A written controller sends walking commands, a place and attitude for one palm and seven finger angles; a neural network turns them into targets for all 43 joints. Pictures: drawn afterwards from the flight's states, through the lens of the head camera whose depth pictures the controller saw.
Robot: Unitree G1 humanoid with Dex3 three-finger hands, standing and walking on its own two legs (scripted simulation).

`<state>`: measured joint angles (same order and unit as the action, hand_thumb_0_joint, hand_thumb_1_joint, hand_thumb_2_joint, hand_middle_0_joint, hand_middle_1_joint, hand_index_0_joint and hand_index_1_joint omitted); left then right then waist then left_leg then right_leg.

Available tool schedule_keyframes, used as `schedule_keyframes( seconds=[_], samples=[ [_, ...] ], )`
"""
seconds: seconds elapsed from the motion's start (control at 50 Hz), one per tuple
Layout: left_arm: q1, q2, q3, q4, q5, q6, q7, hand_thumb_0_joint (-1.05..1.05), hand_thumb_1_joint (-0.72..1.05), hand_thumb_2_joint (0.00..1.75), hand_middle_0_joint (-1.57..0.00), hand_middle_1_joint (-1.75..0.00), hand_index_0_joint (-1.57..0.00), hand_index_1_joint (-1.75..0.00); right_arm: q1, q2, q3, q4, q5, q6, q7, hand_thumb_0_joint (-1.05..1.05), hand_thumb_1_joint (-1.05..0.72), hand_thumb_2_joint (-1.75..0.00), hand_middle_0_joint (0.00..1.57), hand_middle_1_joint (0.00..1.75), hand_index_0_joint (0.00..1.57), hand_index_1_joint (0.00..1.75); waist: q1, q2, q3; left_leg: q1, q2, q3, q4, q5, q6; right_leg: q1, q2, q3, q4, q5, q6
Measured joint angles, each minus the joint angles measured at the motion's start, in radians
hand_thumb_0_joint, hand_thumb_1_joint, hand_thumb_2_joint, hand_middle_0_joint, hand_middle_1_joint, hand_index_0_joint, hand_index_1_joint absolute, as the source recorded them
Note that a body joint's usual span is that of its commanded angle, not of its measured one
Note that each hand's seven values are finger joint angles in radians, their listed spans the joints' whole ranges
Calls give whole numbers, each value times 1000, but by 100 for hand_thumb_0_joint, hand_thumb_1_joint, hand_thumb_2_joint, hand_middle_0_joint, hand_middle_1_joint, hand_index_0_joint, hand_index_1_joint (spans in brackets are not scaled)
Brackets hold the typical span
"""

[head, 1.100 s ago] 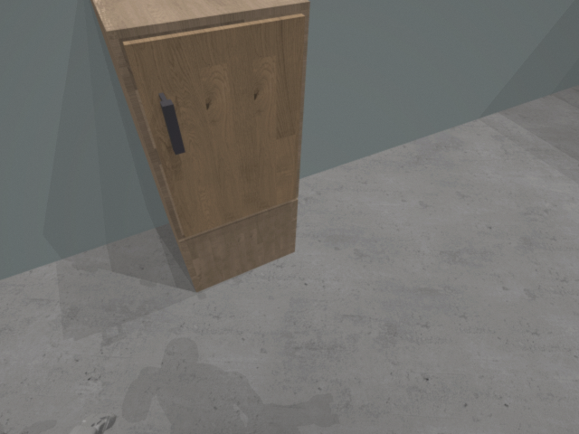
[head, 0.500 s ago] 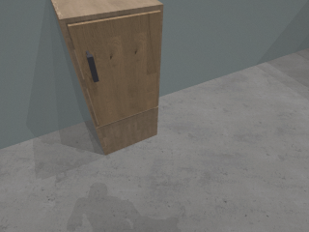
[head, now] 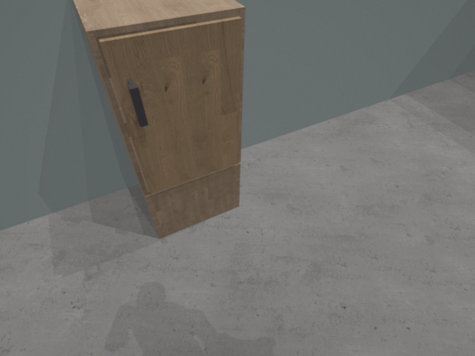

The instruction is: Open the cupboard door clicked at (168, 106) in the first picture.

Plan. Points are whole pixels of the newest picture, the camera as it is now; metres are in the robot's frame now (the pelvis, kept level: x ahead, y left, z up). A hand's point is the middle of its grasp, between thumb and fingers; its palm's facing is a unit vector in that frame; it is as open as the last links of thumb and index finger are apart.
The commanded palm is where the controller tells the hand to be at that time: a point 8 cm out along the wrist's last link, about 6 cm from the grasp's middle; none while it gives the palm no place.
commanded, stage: look at it before walking up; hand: left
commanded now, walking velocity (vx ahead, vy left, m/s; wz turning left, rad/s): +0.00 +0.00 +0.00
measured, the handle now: (136, 102) +0.76 +0.34 +0.01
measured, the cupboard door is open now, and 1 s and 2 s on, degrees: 0 0 0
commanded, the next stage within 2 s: turn to face it in 0.34 s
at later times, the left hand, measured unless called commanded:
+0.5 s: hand out of the picture +0.08 +0.25 -0.16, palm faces -0.02 -0.94 -0.33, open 7.4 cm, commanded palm none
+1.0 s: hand out of the picture -0.01 +0.27 -0.19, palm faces +0.25 -0.94 -0.21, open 7.4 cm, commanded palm none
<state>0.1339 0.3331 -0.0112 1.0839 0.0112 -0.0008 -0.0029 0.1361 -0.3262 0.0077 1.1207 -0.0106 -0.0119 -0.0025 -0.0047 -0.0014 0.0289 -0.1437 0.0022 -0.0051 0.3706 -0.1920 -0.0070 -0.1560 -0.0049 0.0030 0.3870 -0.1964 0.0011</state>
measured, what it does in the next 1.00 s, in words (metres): lifts its right foot, turning left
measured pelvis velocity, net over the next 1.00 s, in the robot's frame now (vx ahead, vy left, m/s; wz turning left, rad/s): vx -0.02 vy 0.06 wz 0.27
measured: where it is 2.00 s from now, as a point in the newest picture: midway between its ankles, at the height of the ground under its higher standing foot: outside the picture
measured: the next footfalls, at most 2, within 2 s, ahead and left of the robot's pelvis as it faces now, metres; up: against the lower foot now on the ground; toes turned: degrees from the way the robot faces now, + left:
right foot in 1.48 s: +0.05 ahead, -0.08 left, +0.00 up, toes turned +25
left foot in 1.94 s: -0.01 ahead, +0.15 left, +0.00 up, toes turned +35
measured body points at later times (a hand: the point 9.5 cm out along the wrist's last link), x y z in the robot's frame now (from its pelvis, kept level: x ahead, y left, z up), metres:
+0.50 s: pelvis +0.01 +0.00 +0.00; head +0.01 +0.00 +0.45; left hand +0.08 +0.30 -0.13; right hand +0.09 -0.29 -0.13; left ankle +0.01 +0.12 -0.75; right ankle +0.01 -0.12 -0.75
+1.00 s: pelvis -0.02 +0.06 -0.01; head +0.01 +0.10 +0.43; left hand -0.02 +0.32 -0.18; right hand +0.07 -0.18 -0.15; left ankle -0.01 +0.12 -0.75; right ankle -0.01 -0.11 -0.66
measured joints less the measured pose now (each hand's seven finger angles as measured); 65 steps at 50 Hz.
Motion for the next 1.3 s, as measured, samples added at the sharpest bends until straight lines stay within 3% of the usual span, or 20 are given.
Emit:
schedule_keyframes(
  seconds=[0.5,0.66,0.76,0.8,0.84,0.86,0.92,1.0,1.12,1.3],
  samples=[
    [-2,10,3,4,-1,-1,1,1,90,90,-20,-30,-20,-30,-22,-5,2,-5,2,0,-2,0,-91,-90,20,30,20,30,4,-4,6,17,0,-6,-17,-2,-1,21,0,-6,-22,-2,0],
    [-3,-33,15,-57,-1,29,21,1,91,90,-20,-30,-20,-30,7,29,-8,-51,-1,40,-1,0,-91,-90,20,30,20,30,-4,4,18,-88,-20,-55,121,-48,2,-44,-20,-59,83,-57,6],
    [12,-69,23,-107,13,33,27,1,90,90,-20,-30,-20,-30,41,68,-29,-85,2,67,5,0,-91,-90,20,30,20,30,-12,-3,55,-208,-9,3,433,-250,-12,-54,-59,-129,154,-100,14],
    [22,-73,27,-119,16,35,27,1,90,90,-20,-30,-20,-30,55,86,-34,-97,5,67,11,0,-91,-90,20,30,20,30,-16,-22,65,-206,4,36,426,-254,-19,-57,-86,-152,184,-118,31],
    [35,-72,31,-130,11,41,24,1,90,90,-20,-30,-20,-30,78,98,-35,-118,3,57,17,0,-91,-90,20,30,20,30,-23,-39,64,-172,11,54,308,-137,-14,-84,-119,-172,255,-154,52],
    [36,-71,36,-132,6,49,23,1,90,90,-20,-30,-20,-30,84,106,-38,-124,-1,48,17,0,-91,-90,20,30,20,30,-23,-52,65,-184,-6,56,312,-118,12,-119,-133,-157,330,-212,61],
    [37,-72,49,-129,4,76,25,1,91,90,-20,-30,-20,-30,92,128,-37,-133,-7,39,12,0,-91,-90,20,30,20,30,-13,-63,71,-193,-29,58,308,-130,78,-234,-99,-68,586,-323,56],
    [37,-77,63,-120,7,77,17,1,91,90,-20,-30,-20,-30,111,147,-32,-140,-10,35,-4,0,-91,-90,20,30,20,30,-18,-46,60,-167,-48,27,182,-54,89,-321,-73,-32,734,-212,64],
    [44,-74,76,-118,7,66,19,1,91,90,-20,-30,-20,-30,127,158,-38,-141,-6,25,-15,0,-91,-90,21,30,20,30,-20,-30,35,-133,-72,-22,55,29,102,-320,-67,0,695,-150,85],
    [35,-85,75,-113,5,70,25,1,91,90,-20,-30,-20,-30,125,148,-53,-138,-11,35,-18,0,-91,-90,21,30,20,30,-34,-15,3,-117,-103,-83,14,68,92,-235,-44,8,514,-203,83]
  ],
)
